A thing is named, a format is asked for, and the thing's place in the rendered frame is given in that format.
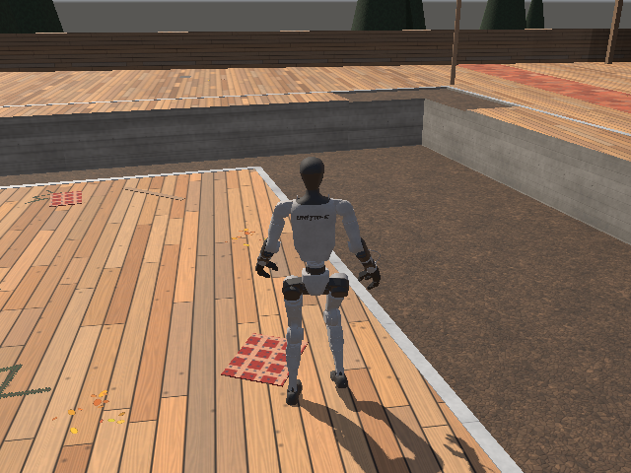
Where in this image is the robot right upper arm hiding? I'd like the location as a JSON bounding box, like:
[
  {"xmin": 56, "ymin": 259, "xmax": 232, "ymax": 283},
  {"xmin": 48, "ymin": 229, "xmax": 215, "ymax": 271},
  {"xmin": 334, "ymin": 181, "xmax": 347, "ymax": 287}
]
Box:
[{"xmin": 333, "ymin": 199, "xmax": 364, "ymax": 253}]

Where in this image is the robot right hand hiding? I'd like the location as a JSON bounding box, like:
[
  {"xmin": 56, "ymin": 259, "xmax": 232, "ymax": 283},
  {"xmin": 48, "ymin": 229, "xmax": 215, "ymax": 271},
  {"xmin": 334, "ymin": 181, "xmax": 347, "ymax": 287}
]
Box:
[{"xmin": 358, "ymin": 266, "xmax": 381, "ymax": 290}]

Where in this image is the robot left hand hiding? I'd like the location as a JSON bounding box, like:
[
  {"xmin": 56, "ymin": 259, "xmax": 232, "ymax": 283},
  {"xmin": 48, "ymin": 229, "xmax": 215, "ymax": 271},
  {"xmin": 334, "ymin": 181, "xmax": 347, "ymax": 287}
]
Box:
[{"xmin": 255, "ymin": 261, "xmax": 278, "ymax": 278}]

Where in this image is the robot left thigh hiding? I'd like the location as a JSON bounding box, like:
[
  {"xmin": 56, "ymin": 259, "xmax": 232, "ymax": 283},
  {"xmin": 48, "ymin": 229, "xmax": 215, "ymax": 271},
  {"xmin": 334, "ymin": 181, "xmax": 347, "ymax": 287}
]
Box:
[{"xmin": 282, "ymin": 275, "xmax": 304, "ymax": 344}]

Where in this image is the robot left forearm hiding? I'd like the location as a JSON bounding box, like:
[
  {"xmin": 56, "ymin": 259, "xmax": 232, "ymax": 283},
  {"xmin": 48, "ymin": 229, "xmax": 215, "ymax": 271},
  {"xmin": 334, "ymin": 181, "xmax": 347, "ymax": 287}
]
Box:
[{"xmin": 257, "ymin": 239, "xmax": 274, "ymax": 266}]

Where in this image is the right robot shin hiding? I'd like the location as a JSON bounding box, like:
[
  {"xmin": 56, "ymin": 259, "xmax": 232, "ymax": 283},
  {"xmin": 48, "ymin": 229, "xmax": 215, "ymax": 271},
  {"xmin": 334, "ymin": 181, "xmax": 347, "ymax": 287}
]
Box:
[{"xmin": 326, "ymin": 308, "xmax": 344, "ymax": 376}]

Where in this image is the robot left upper arm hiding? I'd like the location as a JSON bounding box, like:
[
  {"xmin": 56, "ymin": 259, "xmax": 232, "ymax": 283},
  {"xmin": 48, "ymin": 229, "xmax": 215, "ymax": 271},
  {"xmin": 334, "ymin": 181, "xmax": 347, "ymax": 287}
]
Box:
[{"xmin": 264, "ymin": 200, "xmax": 293, "ymax": 253}]

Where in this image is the robot right forearm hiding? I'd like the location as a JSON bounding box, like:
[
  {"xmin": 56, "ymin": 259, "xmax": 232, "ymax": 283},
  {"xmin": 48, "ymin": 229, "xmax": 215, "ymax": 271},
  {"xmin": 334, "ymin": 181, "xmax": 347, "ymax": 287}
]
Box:
[{"xmin": 355, "ymin": 238, "xmax": 377, "ymax": 274}]

